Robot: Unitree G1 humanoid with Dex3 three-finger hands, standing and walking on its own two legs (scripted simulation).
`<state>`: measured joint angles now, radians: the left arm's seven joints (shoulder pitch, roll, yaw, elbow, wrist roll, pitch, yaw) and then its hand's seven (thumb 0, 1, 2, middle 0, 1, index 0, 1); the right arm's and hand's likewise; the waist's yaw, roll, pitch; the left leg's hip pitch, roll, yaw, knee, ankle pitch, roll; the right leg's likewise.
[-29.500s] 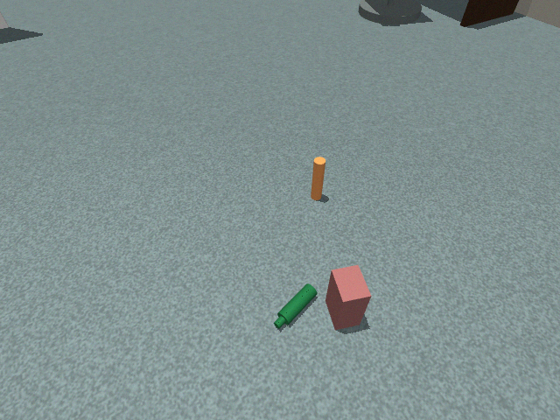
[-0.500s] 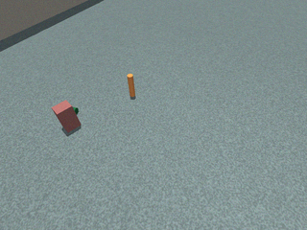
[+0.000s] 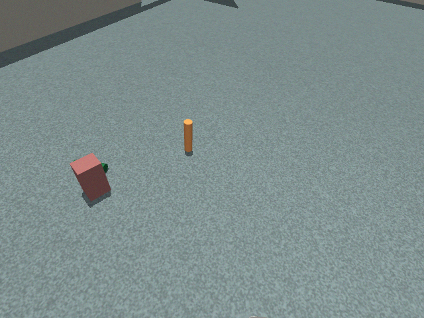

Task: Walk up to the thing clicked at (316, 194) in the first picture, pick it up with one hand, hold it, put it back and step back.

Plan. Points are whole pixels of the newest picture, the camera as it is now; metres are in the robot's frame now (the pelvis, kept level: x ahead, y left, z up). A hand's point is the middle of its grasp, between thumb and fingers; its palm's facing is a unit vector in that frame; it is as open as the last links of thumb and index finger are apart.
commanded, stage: walk up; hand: left
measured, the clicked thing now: (188, 136) +1.30 +0.13 -0.66
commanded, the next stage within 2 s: none
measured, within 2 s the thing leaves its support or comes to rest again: neither
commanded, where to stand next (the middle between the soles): +0.98 -0.06 m, yaw +1 degrees
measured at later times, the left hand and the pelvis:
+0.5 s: hand (128, 241) +0.33 +0.21 -0.12, palm faces -0.01 -0.93 -0.38, open 7.3 cm; pelvis +0.24 -0.06 +0.00, yaw +0 degrees
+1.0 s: hand (136, 184) +0.51 +0.23 -0.14, palm faces -0.07 -0.93 -0.36, open 7.3 cm; pelvis +0.46 -0.05 +0.00, yaw -1 degrees
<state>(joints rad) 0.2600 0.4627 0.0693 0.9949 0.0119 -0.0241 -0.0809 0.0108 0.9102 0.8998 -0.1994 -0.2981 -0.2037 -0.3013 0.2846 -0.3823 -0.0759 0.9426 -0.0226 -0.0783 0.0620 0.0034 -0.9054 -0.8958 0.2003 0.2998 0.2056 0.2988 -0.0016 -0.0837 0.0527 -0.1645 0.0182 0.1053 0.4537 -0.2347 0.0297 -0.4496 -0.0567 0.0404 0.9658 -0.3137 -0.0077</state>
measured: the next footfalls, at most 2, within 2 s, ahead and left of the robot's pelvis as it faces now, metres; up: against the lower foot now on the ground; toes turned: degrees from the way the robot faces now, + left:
right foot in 0.26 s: +0.28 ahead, -0.17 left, +0.00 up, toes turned -6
left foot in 0.68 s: +0.49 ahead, +0.09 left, +0.00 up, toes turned +5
